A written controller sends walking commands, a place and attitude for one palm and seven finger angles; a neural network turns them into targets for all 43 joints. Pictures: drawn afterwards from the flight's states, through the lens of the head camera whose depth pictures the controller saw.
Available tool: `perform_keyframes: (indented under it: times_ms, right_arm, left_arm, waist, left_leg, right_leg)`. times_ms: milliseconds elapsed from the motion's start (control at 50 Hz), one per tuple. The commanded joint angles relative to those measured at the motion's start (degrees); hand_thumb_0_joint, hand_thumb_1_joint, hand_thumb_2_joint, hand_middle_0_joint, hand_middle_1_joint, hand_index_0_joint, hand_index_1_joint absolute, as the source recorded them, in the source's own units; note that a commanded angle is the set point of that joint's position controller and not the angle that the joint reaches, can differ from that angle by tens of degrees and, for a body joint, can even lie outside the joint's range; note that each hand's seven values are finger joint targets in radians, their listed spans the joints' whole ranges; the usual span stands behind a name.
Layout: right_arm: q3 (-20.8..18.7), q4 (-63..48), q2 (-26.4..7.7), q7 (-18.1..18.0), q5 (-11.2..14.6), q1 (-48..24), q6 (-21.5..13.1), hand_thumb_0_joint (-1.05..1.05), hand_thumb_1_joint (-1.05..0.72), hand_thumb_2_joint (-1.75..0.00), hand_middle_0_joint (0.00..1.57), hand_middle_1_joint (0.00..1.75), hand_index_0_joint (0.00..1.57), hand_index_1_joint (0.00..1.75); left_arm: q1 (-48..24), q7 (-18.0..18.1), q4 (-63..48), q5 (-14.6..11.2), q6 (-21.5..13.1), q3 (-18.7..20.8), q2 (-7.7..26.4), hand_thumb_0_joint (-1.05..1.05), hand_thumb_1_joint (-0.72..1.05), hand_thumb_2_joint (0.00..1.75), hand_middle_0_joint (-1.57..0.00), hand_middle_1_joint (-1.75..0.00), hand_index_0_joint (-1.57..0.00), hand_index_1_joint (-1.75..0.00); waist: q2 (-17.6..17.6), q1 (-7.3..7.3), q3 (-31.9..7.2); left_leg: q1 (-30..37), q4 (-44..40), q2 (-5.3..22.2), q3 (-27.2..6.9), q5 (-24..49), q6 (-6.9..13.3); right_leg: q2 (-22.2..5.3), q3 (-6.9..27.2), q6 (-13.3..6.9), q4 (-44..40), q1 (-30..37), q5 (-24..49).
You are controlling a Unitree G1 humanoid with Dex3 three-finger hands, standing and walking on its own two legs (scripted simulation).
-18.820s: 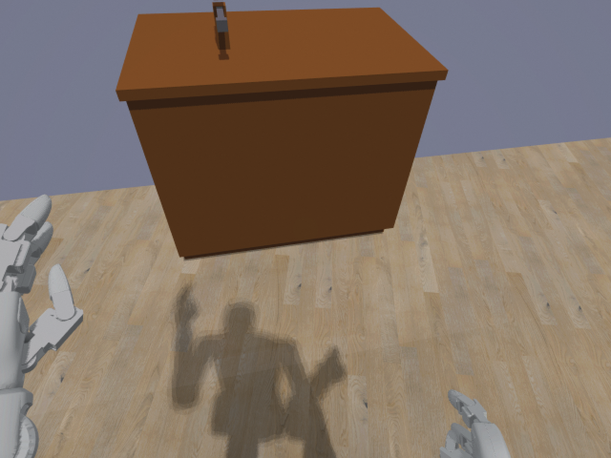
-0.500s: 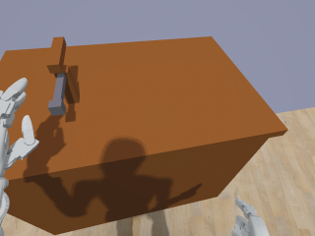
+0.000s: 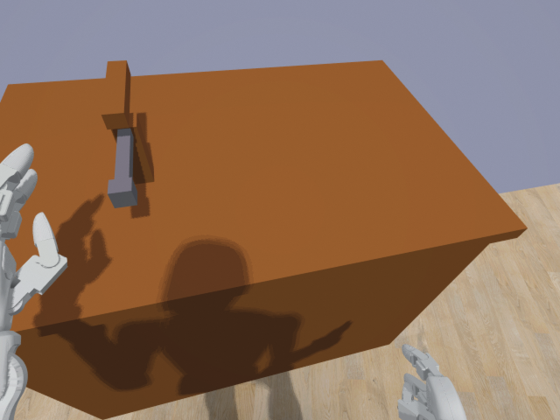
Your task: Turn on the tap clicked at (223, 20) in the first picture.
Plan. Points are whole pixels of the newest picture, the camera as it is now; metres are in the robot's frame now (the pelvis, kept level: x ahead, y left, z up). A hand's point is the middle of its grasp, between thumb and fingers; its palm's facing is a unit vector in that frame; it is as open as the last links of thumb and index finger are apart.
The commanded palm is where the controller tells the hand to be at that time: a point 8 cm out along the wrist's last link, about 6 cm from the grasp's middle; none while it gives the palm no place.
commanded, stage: come to a stop and stand still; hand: left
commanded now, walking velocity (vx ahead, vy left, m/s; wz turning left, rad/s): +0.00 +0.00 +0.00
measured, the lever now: (123, 192) +0.34 +0.25 +0.13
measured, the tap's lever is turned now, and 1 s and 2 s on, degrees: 0 0 0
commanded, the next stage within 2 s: look again from close up in 0.30 s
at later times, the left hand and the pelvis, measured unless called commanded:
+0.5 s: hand (63, 261) +0.23 +0.26 +0.16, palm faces +0.39 -0.84 -0.37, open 7.4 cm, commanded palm +0.17 +0.29 +0.18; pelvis +0.01 +0.01 +0.00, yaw +1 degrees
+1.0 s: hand (81, 264) +0.22 +0.24 +0.16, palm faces +0.39 -0.85 -0.37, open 7.4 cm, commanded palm +0.16 +0.27 +0.18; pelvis +0.01 -0.01 +0.00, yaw +0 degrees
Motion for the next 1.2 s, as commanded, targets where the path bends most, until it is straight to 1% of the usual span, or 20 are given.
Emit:
perform_keyframes:
  times_ms: [0,60,80,160,260,280,360,380,460,480,540,560,580,760,780,940,1060,1080,1160,1180]
  right_arm:
    - [-3.43,-9.80,-6.97,-0.59,0.54,-5.78,-2.97,0.00,-0.90,-0.90,0.20,0.30,0.20,0.30]
    - [-3.21,-10.01,-7.01,-0.75,0.63,-6.47,-2.31,0.00,-0.90,-0.90,0.20,0.30,0.20,0.30]
    - [-3.21,-10.14,-6.95,-0.76,0.46,-5.89,-1.94,0.00,-0.90,-0.90,0.20,0.30,0.20,0.30]
    - [-3.16,-10.82,-6.73,-0.70,0.62,-6.46,-1.73,0.00,-0.90,-0.90,0.20,0.30,0.20,0.30]
    - [-3.29,-10.90,-6.89,-0.57,0.71,-6.48,-1.34,0.00,-0.90,-0.90,0.20,0.30,0.20,0.30]
    - [-3.24,-10.70,-7.03,-0.60,0.42,-5.83,-1.04,0.00,-0.90,-0.90,0.20,0.30,0.20,0.30]
    - [-3.28,-10.78,-7.02,-0.92,0.85,-6.71,-0.86,0.00,-0.90,-0.90,0.20,0.30,0.20,0.30]
    - [-3.25,-10.52,-7.05,-0.93,0.55,-5.97,-0.52,0.00,-0.90,-0.90,0.20,0.30,0.20,0.30]
    - [-3.34,-10.64,-7.00,-1.34,0.99,-7.17,-0.55,0.00,-0.90,-0.90,0.20,0.30,0.20,0.30]
    - [-3.19,-10.45,-7.07,-1.35,0.57,-6.47,-0.32,0.00,-0.90,-0.90,0.20,0.30,0.20,0.30]
    - [-3.56,-10.54,-7.11,-1.52,0.83,-6.25,-0.63,0.00,-0.90,-0.90,0.20,0.30,0.20,0.30]
    - [-3.32,-10.51,-6.99,-1.70,0.98,-7.40,-0.59,0.00,-0.90,-0.90,0.20,0.30,0.20,0.30]
    - [-3.21,-10.43,-7.06,-1.69,0.58,-6.67,-0.41,0.00,-0.90,-0.90,0.20,0.30,0.20,0.30]
    - [-3.60,-10.22,-7.07,-1.93,1.14,-6.74,-0.56,0.00,-0.90,-0.90,0.20,0.30,0.20,0.30]
    - [-3.54,-9.84,-7.25,-1.96,0.69,-6.06,-0.42,0.00,-0.90,-0.90,0.20,0.30,0.20,0.30]
    - [-3.99,-11.02,-6.65,-1.67,0.85,-5.86,-0.29,0.00,-0.90,-0.90,0.20,0.30,0.20,0.30]
    - [-3.85,-11.34,-6.19,-1.08,1.15,-6.49,-0.04,0.00,-0.90,-0.90,0.20,0.30,0.20,0.30]
    - [-3.86,-11.37,-6.39,-1.03,0.79,-6.13,0.20,0.00,-0.90,-0.90,0.20,0.30,0.20,0.30]
    - [-4.17,-11.44,-6.14,-1.11,1.04,-6.36,0.22,0.00,-0.90,-0.90,0.20,0.30,0.20,0.30]
    - [-4.29,-11.22,-6.40,-1.14,0.72,-5.83,0.39,0.00,-0.90,-0.90,0.20,0.30,0.20,0.30]
  left_arm:
    - [-4.06,0.53,-11.65,0.50,-3.44,3.14,8.60,0.00,0.90,0.90,-0.20,-0.30,-0.20,-0.30]
    - [-3.29,0.80,-12.02,0.57,-3.31,5.93,11.19,0.00,0.90,0.90,-0.20,-0.30,-0.20,-0.30]
    - [-3.19,0.53,-11.75,0.28,-3.41,3.97,8.95,0.00,0.90,0.90,-0.20,-0.30,-0.20,-0.30]
    - [-2.61,0.73,-15.10,0.25,-3.31,6.43,11.63,0.00,0.90,0.90,-0.20,-0.30,-0.20,-0.30]
    - [-1.69,0.76,-15.21,0.16,-2.79,5.62,10.96,0.00,0.90,0.90,-0.20,-0.30,-0.20,-0.30]
    - [-1.23,0.56,-13.41,-0.11,-2.71,4.01,9.21,0.00,0.90,0.90,-0.20,-0.30,-0.20,-0.30]
    - [-1.48,1.02,-13.68,0.12,-2.34,5.63,11.13,0.00,0.90,0.90,-0.20,-0.30,-0.20,-0.30]
    - [-0.72,0.72,-12.27,-0.20,-2.38,3.72,8.94,0.00,0.90,0.90,-0.20,-0.30,-0.20,-0.30]
    - [-1.60,1.16,-13.35,-0.01,-2.36,5.48,11.20,0.00,0.90,0.90,-0.20,-0.30,-0.20,-0.30]
    - [-0.61,0.91,-11.58,-0.35,-2.46,3.87,9.28,0.00,0.90,0.90,-0.20,-0.30,-0.20,-0.30]
    - [-1.85,0.95,-13.04,-0.33,-2.76,3.67,9.72,0.00,0.90,0.90,-0.20,-0.30,-0.20,-0.30]
    - [-1.57,1.36,-13.66,0.00,-2.64,6.02,12.05,0.00,0.90,0.90,-0.20,-0.30,-0.20,-0.30]
    - [-0.57,1.03,-12.00,-0.39,-2.70,3.71,9.35,0.00,0.90,0.90,-0.20,-0.30,-0.20,-0.30]
    - [0.50,1.24,-12.16,-0.51,-2.45,5.55,11.29,0.00,0.90,0.90,-0.20,-0.30,-0.20,-0.30]
    - [0.25,0.93,-11.26,-0.75,-2.61,3.80,9.43,0.00,0.90,0.90,-0.20,-0.30,-0.20,-0.30]
    - [-2.81,0.78,-11.56,-0.83,-2.07,3.74,9.95,0.00,0.90,0.90,-0.20,-0.30,-0.20,-0.30]
    - [-1.35,0.72,-12.58,-1.11,-1.50,5.33,11.49,0.00,0.90,0.90,-0.20,-0.30,-0.20,-0.30]
    - [-1.07,0.41,-11.49,-1.46,-1.34,3.67,9.59,0.00,0.90,0.90,-0.20,-0.30,-0.20,-0.30]
    - [-0.43,0.51,-13.67,-1.88,-1.01,6.39,12.44,0.00,0.90,0.90,-0.20,-0.30,-0.20,-0.30]
    - [0.26,0.26,-12.49,-2.25,-0.89,4.95,10.58,0.00,0.90,0.90,-0.20,-0.30,-0.20,-0.30]
  waist:
    - [6.79,-0.87,-9.02]
    - [6.04,-0.76,-9.59]
    - [6.33,-0.95,-9.78]
    - [8.00,-0.75,-11.83]
    - [7.89,-0.98,-12.08]
    - [6.64,-1.06,-11.72]
    - [6.67,-1.01,-11.53]
    - [5.44,-1.09,-11.63]
    - [5.43,-1.03,-10.61]
    - [4.48,-1.06,-10.72]
    - [6.16,-1.25,-9.83]
    - [6.28,-0.89,-10.35]
    - [5.20,-1.00,-10.34]
    - [4.69,-1.11,-10.38]
    - [3.93,-1.22,-10.47]
    - [7.04,-1.17,-8.19]
    - [6.64,-1.21,-9.11]
    - [5.63,-1.35,-8.98]
    - [4.72,-1.33,-10.56]
    - [4.01,-1.50,-11.20]
  left_leg:
    - [3.94,-8.71,7.62,-8.37,1.27,-2.08]
    - [4.77,-8.54,7.40,-8.05,4.80,-2.84]
    - [4.53,-8.56,7.48,-8.28,5.97,-2.97]
    - [7.44,-7.30,7.52,-7.90,14.34,-4.23]
    - [8.35,-6.44,7.58,-7.53,16.34,-4.85]
    - [7.39,-6.45,7.65,-7.51,14.35,-4.31]
    - [7.10,-6.57,7.13,-7.45,13.36,-4.72]
    - [6.44,-6.49,7.00,-7.46,11.85,-4.30]
    - [4.93,-7.10,6.49,-7.31,6.50,-3.65]
    - [4.29,-7.16,6.38,-7.41,5.08,-3.13]
    - [4.15,-8.06,6.49,-7.96,3.63,-3.26]
    - [4.61,-7.95,6.50,-7.74,4.50,-3.23]
    - [3.89,-8.02,6.42,-7.86,3.70,-2.81]
    - [4.55,-7.23,6.09,-7.68,5.77,-2.76]
    - [5.00,-7.69,6.39,-7.83,5.80,-2.73]
    - [4.52,-12.17,10.00,-10.17,0.95,-3.51]
    - [4.56,-10.39,9.53,-8.94,0.27,-2.91]
    - [4.08,-9.73,9.42,-8.34,-0.54,-2.54]
    - [5.35,-5.91,8.79,-7.05,4.20,-2.50]
    - [5.49,-5.02,8.78,-6.51,4.64,-2.28]
  right_leg:
    - [-2.61,0.88,-1.81,-2.11,-0.14,4.75]
    - [-2.47,0.47,-1.84,-1.62,0.01,6.30]
    - [-2.38,-0.12,-1.85,-1.33,0.19,6.34]
    - [-2.29,-0.80,-1.90,-0.17,0.79,7.74]
    - [-2.62,-0.63,-2.10,-0.95,0.94,8.38]
    - [-2.71,-0.66,-1.95,-1.78,0.86,7.69]
    - [-3.27,0.11,-2.21,-2.32,1.81,9.85]
    - [-3.32,0.10,-2.20,-2.90,1.91,9.82]
    - [-4.03,1.37,-2.41,-4.15,2.52,9.44]
    - [-4.13,1.32,-2.36,-4.78,2.55,9.03]
    - [-4.14,1.80,-2.57,-4.53,2.26,7.69]
    - [-4.05,1.43,-2.37,-4.36,2.27,7.92]
    - [-4.03,1.34,-2.38,-4.86,2.58,7.78]
    - [-4.51,2.16,-2.53,-5.12,2.41,9.34]
    - [-4.06,1.67,-2.43,-5.23,1.78,8.98]
    - [-2.16,0.71,-1.63,-4.32,0.74,3.59]
    - [-2.12,0.95,-1.72,-5.51,0.40,3.94]
    - [-2.16,1.23,-1.65,-6.20,-0.04,3.98]
    - [-3.32,2.96,-2.23,-6.23,-0.32,8.13]
    - [-3.39,3.05,-2.14,-6.27,-0.50,8.88]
